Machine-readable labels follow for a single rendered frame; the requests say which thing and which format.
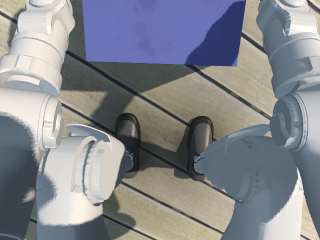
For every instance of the carton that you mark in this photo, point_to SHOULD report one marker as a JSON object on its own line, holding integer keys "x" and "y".
{"x": 173, "y": 32}

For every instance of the robot right forearm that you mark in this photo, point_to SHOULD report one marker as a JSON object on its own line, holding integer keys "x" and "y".
{"x": 292, "y": 44}

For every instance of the robot right foot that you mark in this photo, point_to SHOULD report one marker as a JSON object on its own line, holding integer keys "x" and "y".
{"x": 200, "y": 136}

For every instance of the robot right upper arm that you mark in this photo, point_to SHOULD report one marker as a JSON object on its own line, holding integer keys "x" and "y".
{"x": 295, "y": 125}

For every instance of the robot left upper arm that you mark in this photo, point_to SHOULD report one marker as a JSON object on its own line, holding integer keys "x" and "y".
{"x": 31, "y": 122}

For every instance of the robot left forearm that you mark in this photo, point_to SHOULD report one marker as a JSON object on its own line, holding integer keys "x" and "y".
{"x": 38, "y": 47}

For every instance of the left robot shin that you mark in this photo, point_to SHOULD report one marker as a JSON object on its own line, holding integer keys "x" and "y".
{"x": 118, "y": 149}

